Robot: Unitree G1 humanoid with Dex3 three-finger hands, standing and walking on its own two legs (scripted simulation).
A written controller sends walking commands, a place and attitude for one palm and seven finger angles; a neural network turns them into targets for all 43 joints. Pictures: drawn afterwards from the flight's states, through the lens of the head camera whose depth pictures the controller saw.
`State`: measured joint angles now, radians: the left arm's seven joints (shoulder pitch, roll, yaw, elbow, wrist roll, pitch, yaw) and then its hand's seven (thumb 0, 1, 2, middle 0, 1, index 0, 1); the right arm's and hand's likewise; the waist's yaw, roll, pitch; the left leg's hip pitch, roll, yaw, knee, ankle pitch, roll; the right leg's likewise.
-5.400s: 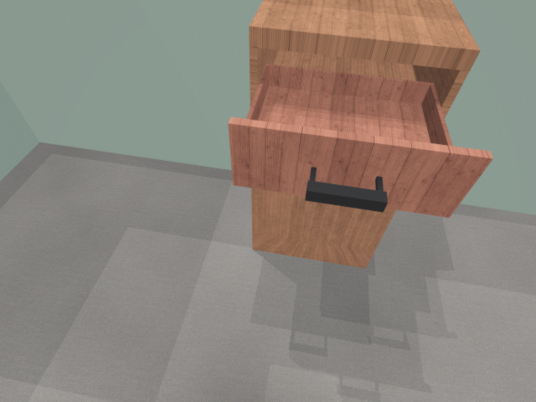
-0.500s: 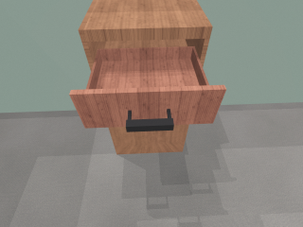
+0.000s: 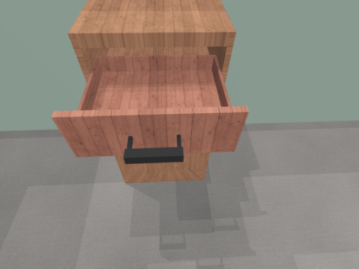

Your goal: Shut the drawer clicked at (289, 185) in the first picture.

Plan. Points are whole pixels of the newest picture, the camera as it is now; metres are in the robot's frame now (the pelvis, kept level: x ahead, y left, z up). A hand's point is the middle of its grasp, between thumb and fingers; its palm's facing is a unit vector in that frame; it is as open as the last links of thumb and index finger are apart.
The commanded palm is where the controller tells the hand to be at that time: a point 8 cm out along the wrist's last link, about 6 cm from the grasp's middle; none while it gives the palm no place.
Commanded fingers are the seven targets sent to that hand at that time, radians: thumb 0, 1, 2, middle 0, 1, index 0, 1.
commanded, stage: shuffle to correct the standing spot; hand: left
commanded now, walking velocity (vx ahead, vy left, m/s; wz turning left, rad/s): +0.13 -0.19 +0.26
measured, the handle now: (154, 147) +0.39 +0.08 +0.04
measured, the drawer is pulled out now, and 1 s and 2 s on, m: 0.29 0.29 0.29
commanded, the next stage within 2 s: come to a stop and stand still in 0.52 s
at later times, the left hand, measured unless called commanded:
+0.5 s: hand out of the picture +0.10 +0.10 -0.17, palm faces +0.10 -0.98 -0.17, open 7.4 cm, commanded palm none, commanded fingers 0.00 0.90 0.90 -0.20 -0.30 -0.20 -0.30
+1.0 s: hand (172, 251) +0.20 +0.03 -0.17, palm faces +0.12 -0.96 -0.25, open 7.3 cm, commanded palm none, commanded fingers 0.00 0.90 0.90 -0.20 -0.30 -0.20 -0.30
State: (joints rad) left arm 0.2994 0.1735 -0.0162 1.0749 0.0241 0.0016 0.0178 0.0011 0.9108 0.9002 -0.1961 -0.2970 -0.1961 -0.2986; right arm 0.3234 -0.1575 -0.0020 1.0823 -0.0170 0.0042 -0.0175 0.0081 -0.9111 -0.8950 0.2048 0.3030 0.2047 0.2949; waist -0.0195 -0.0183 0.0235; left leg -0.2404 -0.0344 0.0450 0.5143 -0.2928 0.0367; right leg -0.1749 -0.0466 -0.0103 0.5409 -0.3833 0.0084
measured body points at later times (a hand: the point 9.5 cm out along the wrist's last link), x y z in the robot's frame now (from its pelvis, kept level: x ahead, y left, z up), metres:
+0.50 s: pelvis +0.09 -0.08 +0.00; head +0.14 -0.06 +0.45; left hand +0.10 +0.16 -0.16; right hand +0.13 -0.30 -0.15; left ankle +0.03 +0.06 -0.73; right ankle +0.10 -0.22 -0.67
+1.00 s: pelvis +0.16 -0.16 +0.00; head +0.20 -0.17 +0.44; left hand +0.19 +0.08 -0.15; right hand +0.26 -0.37 -0.16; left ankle +0.14 -0.07 -0.73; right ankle +0.14 -0.26 -0.73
